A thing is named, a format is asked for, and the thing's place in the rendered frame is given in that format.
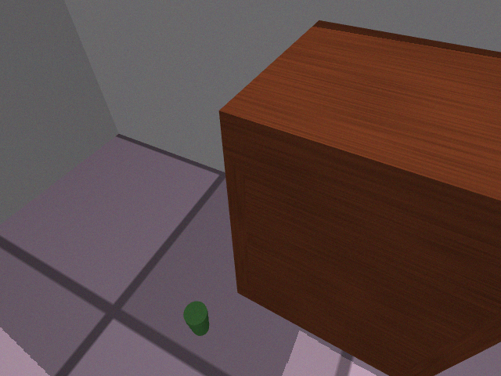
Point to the cup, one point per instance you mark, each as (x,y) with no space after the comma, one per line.
(196,316)

